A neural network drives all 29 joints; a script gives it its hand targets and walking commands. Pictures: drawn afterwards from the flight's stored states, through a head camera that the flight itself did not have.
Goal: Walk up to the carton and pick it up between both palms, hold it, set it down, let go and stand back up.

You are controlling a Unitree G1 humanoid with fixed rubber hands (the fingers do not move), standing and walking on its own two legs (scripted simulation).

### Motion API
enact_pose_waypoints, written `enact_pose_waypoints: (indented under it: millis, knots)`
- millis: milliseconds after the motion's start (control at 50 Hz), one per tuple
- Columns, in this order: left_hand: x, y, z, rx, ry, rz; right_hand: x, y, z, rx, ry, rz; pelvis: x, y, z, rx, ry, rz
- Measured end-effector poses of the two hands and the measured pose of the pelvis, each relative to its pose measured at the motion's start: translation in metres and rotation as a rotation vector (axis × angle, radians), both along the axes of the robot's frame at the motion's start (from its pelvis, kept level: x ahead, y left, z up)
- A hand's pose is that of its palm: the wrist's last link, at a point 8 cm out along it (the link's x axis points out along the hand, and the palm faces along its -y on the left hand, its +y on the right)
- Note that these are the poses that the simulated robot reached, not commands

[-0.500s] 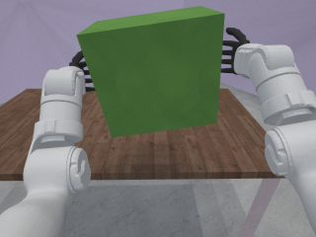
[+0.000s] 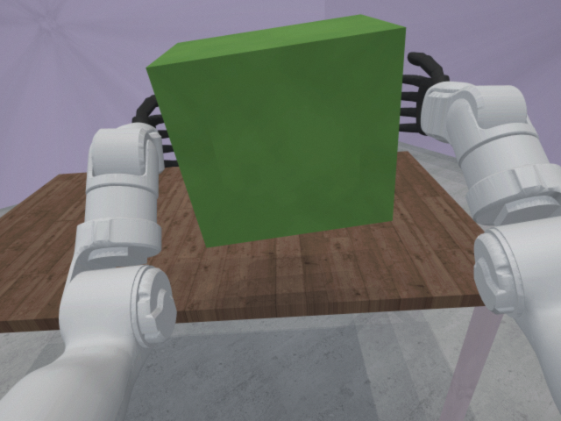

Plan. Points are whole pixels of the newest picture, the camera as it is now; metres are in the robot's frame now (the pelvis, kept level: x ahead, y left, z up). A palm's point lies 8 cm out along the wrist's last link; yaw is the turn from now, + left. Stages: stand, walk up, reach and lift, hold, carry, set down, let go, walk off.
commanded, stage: hold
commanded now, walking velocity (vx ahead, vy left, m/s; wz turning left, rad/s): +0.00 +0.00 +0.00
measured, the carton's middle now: (283, 130) +0.44 -0.01 +0.32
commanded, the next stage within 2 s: set down in 1.66 s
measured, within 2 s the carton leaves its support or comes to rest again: neither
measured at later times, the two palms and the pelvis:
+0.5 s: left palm (128, 158) +0.38 +0.21 +0.32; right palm (399, 94) +0.37 -0.15 +0.38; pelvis +0.01 +0.00 +0.00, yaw +1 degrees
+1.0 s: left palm (144, 136) +0.36 +0.17 +0.35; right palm (432, 104) +0.36 -0.19 +0.36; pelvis +0.00 +0.00 +0.00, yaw +0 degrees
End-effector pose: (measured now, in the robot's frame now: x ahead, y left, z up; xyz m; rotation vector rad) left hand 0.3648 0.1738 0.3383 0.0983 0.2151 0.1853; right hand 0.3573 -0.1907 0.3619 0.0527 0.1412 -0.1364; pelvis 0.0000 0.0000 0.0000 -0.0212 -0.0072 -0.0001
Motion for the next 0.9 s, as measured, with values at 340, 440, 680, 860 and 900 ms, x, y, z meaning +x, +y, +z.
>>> enact_pose_waypoints:
  millis: [340,440,680,860,900]
  knots:
    - [0.013,0.021,0.015,-0.017,-0.003,-0.045,0.009,0.018,0.008,-0.053,0.022,-0.015,0.008,0.006,0.002,0.002,-0.003,0.002]
    - [0.017,0.032,-0.008,-0.038,-0.004,-0.038,0.011,0.032,0.013,-0.079,0.016,0.0,0.01,0.004,0.003,0.0,-0.007,0.012]
    - [0.006,0.027,-0.043,-0.073,-0.008,-0.012,0.006,0.034,0.011,-0.068,-0.002,0.021,0.01,-0.004,0.001,-0.006,-0.007,0.028]
    - [-0.001,0.006,-0.02,-0.026,-0.002,-0.009,-0.002,0.008,0.003,-0.017,-0.006,0.003,0.004,-0.002,0.0,-0.003,-0.01,0.014]
    - [-0.001,0.003,-0.011,-0.017,-0.001,-0.007,-0.002,0.004,0.003,-0.009,-0.005,0.0,0.002,-0.001,0.0,-0.001,-0.008,0.008]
